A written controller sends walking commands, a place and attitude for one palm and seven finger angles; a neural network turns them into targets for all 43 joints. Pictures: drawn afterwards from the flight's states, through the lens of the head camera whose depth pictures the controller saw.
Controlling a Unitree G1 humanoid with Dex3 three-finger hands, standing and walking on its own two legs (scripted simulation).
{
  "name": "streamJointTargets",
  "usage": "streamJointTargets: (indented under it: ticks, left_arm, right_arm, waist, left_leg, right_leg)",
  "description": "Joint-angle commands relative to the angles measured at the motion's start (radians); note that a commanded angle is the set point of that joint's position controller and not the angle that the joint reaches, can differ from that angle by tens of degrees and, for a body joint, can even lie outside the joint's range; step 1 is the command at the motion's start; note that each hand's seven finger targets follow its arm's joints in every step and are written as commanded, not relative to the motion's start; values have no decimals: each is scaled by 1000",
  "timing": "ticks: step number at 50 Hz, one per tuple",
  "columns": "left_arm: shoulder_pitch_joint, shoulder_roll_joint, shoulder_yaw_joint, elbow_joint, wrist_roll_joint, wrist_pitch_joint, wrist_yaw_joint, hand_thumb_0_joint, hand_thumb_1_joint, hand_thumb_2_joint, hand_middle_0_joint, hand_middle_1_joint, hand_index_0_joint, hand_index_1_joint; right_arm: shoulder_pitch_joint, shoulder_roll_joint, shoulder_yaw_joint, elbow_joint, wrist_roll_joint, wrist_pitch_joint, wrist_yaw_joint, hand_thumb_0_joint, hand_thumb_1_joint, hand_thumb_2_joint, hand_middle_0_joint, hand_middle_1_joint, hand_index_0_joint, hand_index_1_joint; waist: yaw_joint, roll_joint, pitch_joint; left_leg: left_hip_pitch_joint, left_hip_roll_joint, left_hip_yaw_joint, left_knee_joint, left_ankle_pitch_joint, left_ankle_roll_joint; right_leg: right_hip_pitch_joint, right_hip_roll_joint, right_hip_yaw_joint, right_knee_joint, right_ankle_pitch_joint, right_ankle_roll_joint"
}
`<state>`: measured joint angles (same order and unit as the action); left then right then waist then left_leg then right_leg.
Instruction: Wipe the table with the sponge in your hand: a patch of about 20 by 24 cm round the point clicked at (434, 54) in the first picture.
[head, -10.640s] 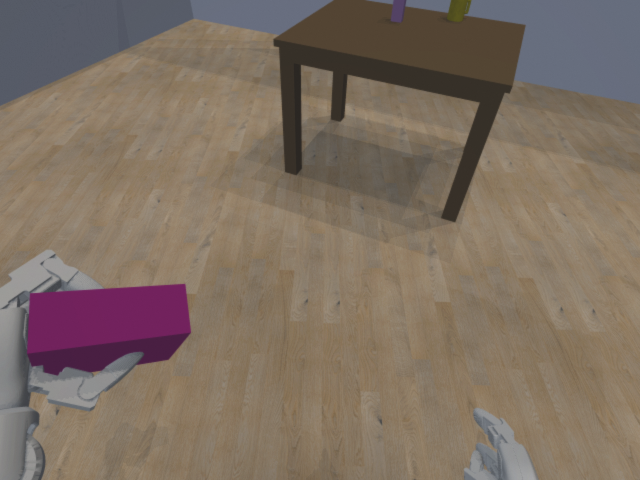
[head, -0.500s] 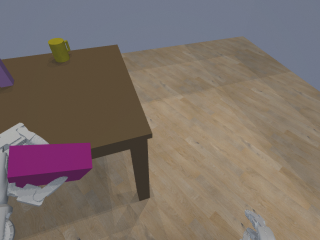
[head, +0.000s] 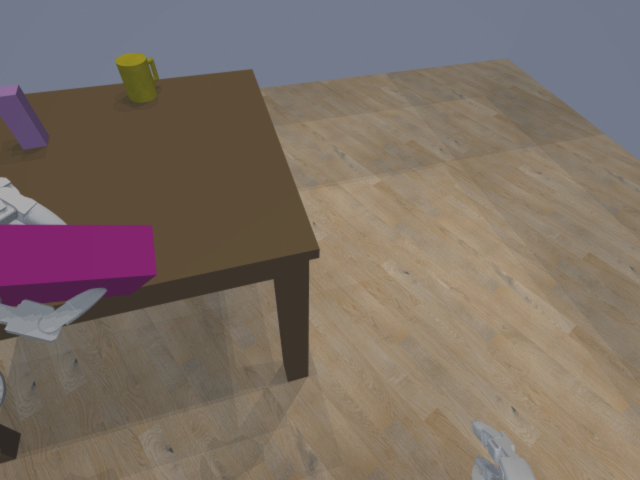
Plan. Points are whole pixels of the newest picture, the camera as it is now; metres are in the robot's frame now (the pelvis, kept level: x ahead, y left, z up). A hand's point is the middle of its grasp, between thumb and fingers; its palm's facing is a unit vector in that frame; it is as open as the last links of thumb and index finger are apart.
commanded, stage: look again from close up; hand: left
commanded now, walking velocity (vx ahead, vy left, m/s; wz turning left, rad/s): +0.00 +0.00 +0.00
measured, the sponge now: (96, 265) +0.26 +0.26 +0.17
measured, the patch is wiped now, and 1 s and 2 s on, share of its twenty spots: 0.00 0.00 0.00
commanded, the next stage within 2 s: shuffle to correct the standing spot in 0.16 s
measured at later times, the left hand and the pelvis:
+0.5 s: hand (56, 245) +0.28 +0.31 +0.16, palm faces +0.38 -0.87 -0.31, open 9.1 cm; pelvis +0.06 +0.07 -0.01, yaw -1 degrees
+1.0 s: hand (73, 188) +0.35 +0.33 +0.17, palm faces +0.28 -0.86 -0.42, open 9.1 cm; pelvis +0.12 +0.11 +0.00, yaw -3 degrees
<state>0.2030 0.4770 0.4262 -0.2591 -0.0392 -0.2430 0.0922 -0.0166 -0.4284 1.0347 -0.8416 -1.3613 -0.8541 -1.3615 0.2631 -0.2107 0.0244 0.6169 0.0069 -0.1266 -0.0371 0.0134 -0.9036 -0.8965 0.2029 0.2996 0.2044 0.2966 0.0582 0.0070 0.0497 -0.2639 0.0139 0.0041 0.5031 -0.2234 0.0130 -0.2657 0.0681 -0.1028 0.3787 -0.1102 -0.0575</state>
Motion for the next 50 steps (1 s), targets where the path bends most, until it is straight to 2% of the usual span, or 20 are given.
streamJointTargets:
  ticks: [1,6,8,11,15,21,28,32,33,34,35,36,37,38,39,40,42,43,48,50]
  left_arm:
    - [161,29,-52,-281,-32,-97,2,0,100,1300,-1200,-1600,-1200,-1600]
    - [87,117,58,-352,-9,-90,23,0,100,1300,-1200,-1600,-1200,-1600]
    - [17,162,106,-428,-4,-99,27,0,100,1300,-1200,-1600,-1200,-1600]
    - [13,102,67,-423,-2,-105,19,0,100,1300,-1200,-1600,-1200,-1600]
    - [64,52,25,-423,-7,-102,16,0,100,1300,-1200,-1600,-1200,-1600]
    - [87,21,-8,-363,-1,-69,15,0,100,1300,-1200,-1600,-1200,-1600]
    - [64,82,48,-446,-3,-65,17,0,100,1300,-1200,-1600,-1200,-1600]
    - [127,80,63,-470,-20,-71,23,0,100,1300,-1200,-1600,-1200,-1600]
    - [150,84,73,-455,-23,-72,27,0,100,1300,-1200,-1600,-1200,-1600]
    - [156,84,82,-459,-25,-79,34,0,100,1300,-1200,-1600,-1200,-1600]
    - [149,83,89,-476,-26,-87,41,0,100,1300,-1200,-1600,-1200,-1600]
    - [132,67,78,-492,-20,-86,45,0,100,1300,-1200,-1600,-1200,-1600]
    - [84,51,52,-523,-11,-80,44,0,100,1300,-1200,-1600,-1200,-1600]
    - [52,46,39,-554,-9,-80,39,0,100,1300,-1200,-1600,-1200,-1600]
    - [51,57,39,-570,-1,-89,38,0,100,1300,-1200,-1600,-1200,-1600]
    - [63,94,63,-530,1,-82,35,0,100,1300,-1200,-1600,-1200,-1600]
    - [63,89,61,-524,12,-80,32,0,100,1300,-1200,-1600,-1200,-1600]
    - [74,88,57,-530,11,-78,30,0,100,1300,-1200,-1600,-1200,-1600]
    - [242,87,79,-494,6,-55,19,0,100,1300,-1200,-1600,-1200,-1600]
    - [303,101,110,-450,-7,-51,20,0,100,1300,-1200,-1600,-1200,-1600]
  right_arm:
    - [-88,-101,-39,-182,10,-99,18,0,-900,-900,200,300,200,300]
    - [-117,-118,-42,-193,3,-107,5,0,-900,-900,200,300,200,300]
    - [-132,-119,-39,-193,-3,-110,4,0,-900,-900,200,300,200,300]
    - [-121,-107,-39,-195,-5,-119,5,0,-900,-900,200,300,200,300]
    - [-110,-116,-47,-184,-17,-128,20,0,-900,-900,200,300,200,300]
    - [-116,-127,-53,-191,-18,-75,26,0,-900,-900,200,300,200,300]
    - [-132,-122,-52,-225,-19,-39,32,0,-900,-900,200,300,200,300]
    - [-120,-133,-74,-226,1,-32,41,0,-900,-900,200,300,200,300]
    - [-117,-133,-79,-221,1,-30,45,0,-900,-900,200,300,200,300]
    - [-123,-119,-76,-218,5,-27,47,0,-900,-900,200,300,200,300]
    - [-132,-115,-69,-208,4,-22,51,0,-900,-900,200,300,200,300]
    - [-122,-110,-64,-193,1,-10,51,0,-900,-900,200,300,200,300]
    - [-97,-98,-56,-173,-2,-1,49,0,-900,-900,200,300,200,300]
    - [-112,-109,-60,-174,2,-5,31,0,-900,-900,200,300,200,300]
    - [-128,-128,-77,-194,1,-25,29,0,-900,-900,200,300,200,300]
    - [-126,-122,-79,-197,-11,-35,34,0,-900,-900,200,300,200,300]
    - [-115,-127,-91,-191,-17,-35,42,0,-900,-900,200,300,200,300]
    - [-122,-123,-89,-191,-8,-36,43,0,-900,-900,200,300,200,300]
    - [-115,-119,-78,-194,-3,-25,43,0,-900,-900,200,300,200,300]
    - [-110,-118,-74,-204,-4,-15,35,0,-900,-900,200,300,200,300]
  waist:
    - [7,-40,-123]
    - [-14,-12,-87]
    - [-20,93,-107]
    - [-17,132,-131]
    - [-27,65,-196]
    - [-44,76,-133]
    - [-44,105,-154]
    - [-29,-40,-233]
    - [-27,-93,-239]
    - [-24,-162,-210]
    - [-20,-164,-154]
    - [-37,-132,-115]
    - [-93,-33,-138]
    - [-104,205,-132]
    - [-79,408,-143]
    - [-88,362,-128]
    - [-81,115,-115]
    - [-72,79,-136]
    - [-61,177,-115]
    - [-51,144,-135]
  left_leg:
    - [-18,-9,-13,-135,-114,19]
    - [-101,44,-105,-215,-163,39]
    - [-95,64,-127,-233,-145,41]
    - [-111,78,-142,-230,-58,40]
    - [14,52,-104,-137,196,0]
    - [-2,73,-117,-131,130,-11]
    - [95,89,-106,-36,468,-29]
    - [-125,-12,-35,264,417,-69]
    - [-206,-47,-8,387,287,-67]
    - [-308,-47,-22,457,-56,-39]
    - [-348,30,-141,406,-335,2]
    - [-264,79,-186,266,-358,25]
    - [-32,39,-97,59,-163,21]
    - [135,17,-115,-103,24,20]
    - [240,186,-345,-172,220,86]
    - [269,237,-480,-207,327,80]
    - [320,230,-385,-122,528,77]
    - [366,202,-313,-89,591,74]
    - [169,127,-154,-127,538,42]
    - [89,117,-106,-102,553,24]
  right_leg:
    - [133,-176,210,-150,-369,89]
    - [146,-123,161,-37,-288,52]
    - [171,-112,152,22,-202,46]
    - [236,-107,133,75,-50,40]
    - [230,-114,124,67,103,27]
    - [128,-88,109,143,12,5]
    - [94,-80,45,185,-17,0]
    - [327,-214,237,207,277,-121]
    - [350,-302,336,177,304,-173]
    - [367,-398,464,130,329,-220]
    - [307,-465,516,124,297,-208]
    - [189,-441,452,162,208,-150]
    - [16,-330,295,248,87,-77]
    - [-124,-137,120,449,-22,-7]
    - [-303,-29,39,641,-385,52]
    - [-383,-23,95,795,-472,33]
    - [-448,-65,123,860,-371,22]
    - [-462,-71,92,825,-357,24]
    - [-246,-69,-12,499,-217,25]
    - [-91,-55,-46,366,-157,20]
